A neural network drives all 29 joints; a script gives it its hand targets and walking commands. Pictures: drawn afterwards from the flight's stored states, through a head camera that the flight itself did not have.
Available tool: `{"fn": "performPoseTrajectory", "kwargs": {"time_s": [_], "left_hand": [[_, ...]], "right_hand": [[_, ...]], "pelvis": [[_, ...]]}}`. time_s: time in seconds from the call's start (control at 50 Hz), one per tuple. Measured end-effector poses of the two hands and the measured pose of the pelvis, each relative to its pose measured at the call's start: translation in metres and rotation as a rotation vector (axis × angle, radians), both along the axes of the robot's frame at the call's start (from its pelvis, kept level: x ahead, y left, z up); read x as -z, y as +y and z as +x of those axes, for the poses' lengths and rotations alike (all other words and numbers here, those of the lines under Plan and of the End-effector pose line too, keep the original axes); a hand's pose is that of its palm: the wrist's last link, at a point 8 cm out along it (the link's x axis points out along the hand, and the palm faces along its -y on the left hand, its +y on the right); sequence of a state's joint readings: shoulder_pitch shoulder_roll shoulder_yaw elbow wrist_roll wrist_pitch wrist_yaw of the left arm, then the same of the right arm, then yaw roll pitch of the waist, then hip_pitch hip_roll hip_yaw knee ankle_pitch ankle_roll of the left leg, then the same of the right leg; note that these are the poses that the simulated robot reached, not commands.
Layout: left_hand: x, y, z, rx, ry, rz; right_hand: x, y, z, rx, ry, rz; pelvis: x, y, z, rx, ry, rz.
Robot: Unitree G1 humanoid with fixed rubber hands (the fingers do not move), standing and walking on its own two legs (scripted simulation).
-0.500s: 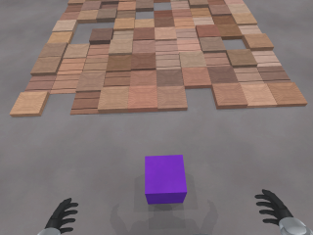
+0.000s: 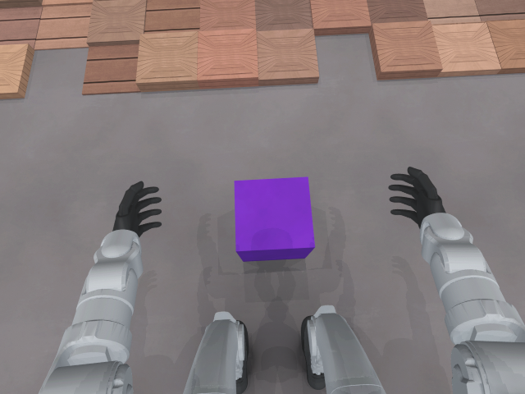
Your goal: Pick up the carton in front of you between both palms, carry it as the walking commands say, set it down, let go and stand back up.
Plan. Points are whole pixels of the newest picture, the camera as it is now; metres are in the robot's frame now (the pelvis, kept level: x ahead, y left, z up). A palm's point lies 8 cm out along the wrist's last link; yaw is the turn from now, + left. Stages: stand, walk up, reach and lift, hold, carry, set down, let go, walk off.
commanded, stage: reach and lift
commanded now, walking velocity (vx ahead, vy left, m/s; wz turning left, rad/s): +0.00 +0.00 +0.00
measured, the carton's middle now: (272, 223) +0.47 -0.01 -0.56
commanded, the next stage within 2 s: none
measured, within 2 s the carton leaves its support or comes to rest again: neither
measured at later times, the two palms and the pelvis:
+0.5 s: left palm (178, 175) +0.49 +0.18 -0.17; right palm (370, 164) +0.49 -0.20 -0.17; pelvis -0.03 +0.00 -0.06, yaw +0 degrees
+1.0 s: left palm (201, 214) +0.47 +0.18 -0.41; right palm (345, 207) +0.47 -0.20 -0.41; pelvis -0.06 +0.00 -0.26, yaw +0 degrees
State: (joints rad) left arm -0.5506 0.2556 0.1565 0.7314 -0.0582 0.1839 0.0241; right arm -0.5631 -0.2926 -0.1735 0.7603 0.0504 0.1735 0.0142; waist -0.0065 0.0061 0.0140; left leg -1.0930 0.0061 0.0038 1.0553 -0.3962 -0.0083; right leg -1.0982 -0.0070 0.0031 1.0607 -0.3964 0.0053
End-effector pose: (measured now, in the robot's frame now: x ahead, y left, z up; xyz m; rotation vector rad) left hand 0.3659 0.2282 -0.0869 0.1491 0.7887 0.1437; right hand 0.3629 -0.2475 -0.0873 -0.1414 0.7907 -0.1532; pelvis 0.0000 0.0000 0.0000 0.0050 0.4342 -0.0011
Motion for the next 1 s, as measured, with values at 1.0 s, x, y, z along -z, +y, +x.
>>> {"fn": "performPoseTrajectory", "kwargs": {"time_s": [1.0], "left_hand": [[0.326,-0.050,0.107,-0.027,-0.105,-0.082]], "right_hand": [[0.325,0.043,0.106,0.050,-0.107,0.078]], "pelvis": [[0.261,0.002,-0.063,0.001,0.344,0.004]]}}
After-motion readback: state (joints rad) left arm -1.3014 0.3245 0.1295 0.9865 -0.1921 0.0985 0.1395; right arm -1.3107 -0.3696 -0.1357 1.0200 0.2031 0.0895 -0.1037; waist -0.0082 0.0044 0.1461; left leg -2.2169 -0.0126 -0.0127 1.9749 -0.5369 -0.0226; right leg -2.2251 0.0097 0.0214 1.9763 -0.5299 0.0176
